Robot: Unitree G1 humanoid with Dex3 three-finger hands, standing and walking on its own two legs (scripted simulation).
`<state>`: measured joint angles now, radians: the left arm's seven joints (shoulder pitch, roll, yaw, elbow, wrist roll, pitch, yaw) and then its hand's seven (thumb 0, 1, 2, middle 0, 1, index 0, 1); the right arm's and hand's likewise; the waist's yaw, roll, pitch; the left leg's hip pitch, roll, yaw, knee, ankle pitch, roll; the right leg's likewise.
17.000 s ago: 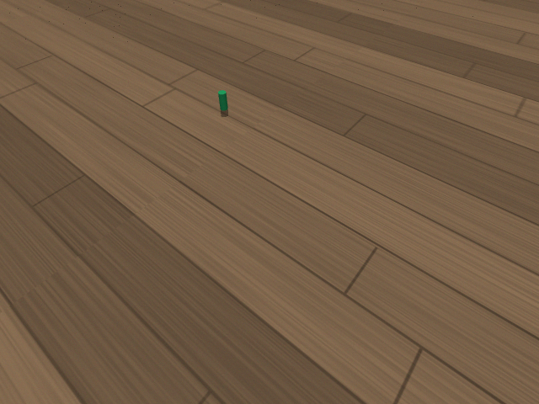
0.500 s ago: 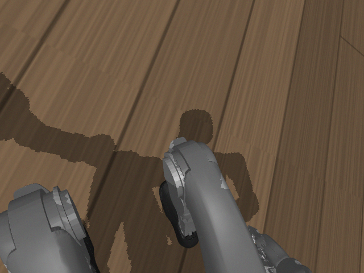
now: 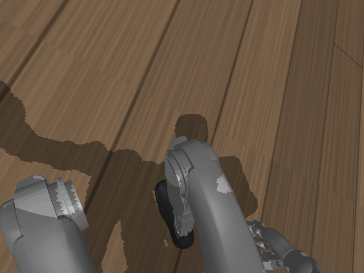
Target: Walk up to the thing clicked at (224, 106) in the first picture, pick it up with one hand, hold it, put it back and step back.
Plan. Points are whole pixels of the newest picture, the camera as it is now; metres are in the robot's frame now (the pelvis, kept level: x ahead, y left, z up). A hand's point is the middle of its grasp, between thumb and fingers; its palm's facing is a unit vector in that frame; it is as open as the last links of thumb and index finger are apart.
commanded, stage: close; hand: left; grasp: from above
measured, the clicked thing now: out of the picture +0.45 +0.36 -0.24
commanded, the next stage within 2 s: settle in 1.22 s
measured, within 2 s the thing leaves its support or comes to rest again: leaves its support in 1.60 s
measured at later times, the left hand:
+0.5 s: hand out of the picture +0.43 +0.37 -0.21, palm faces -0.44 -0.18 -0.88, open 11.5 cm
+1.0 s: hand out of the picture +0.43 +0.37 -0.21, palm faces -0.41 -0.15 -0.90, open 9.1 cm
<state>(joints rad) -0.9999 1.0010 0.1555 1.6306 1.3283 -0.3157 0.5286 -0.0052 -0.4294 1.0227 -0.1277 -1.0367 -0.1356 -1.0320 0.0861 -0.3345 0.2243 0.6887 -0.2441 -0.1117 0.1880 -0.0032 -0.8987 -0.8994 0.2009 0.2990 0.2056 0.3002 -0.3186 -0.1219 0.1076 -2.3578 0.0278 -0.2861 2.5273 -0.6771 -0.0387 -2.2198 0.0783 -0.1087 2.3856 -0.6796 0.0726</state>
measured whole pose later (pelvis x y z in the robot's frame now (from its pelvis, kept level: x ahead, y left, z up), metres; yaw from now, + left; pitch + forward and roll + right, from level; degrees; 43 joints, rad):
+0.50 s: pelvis +0.00 +0.00 +0.00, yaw +0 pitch +28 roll -14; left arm -1.00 1.02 0.15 1.62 1.25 -0.25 0.47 -0.01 -0.15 0.81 -0.30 -0.98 -0.35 -0.94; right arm 0.11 -0.30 0.25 0.69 -0.24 -0.14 0.21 0.00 -0.90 -0.90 0.20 0.30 0.21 0.30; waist -0.32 -0.10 0.11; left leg -2.36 0.03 -0.28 2.53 -0.68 -0.03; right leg -2.22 0.08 -0.11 2.38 -0.69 0.08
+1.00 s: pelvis +0.00 +0.00 +0.00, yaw -1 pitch +27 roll -13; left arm -1.04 1.05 0.14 1.70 1.31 -0.27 0.55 -0.01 0.08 0.68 -0.57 -0.89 -0.61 -0.84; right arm 0.10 -0.32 0.26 0.68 -0.26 -0.16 0.20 0.00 -0.90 -0.90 0.20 0.30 0.21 0.30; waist -0.33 -0.12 0.11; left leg -2.37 0.03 -0.29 2.55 -0.67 -0.03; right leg -2.23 0.08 -0.11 2.39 -0.67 0.07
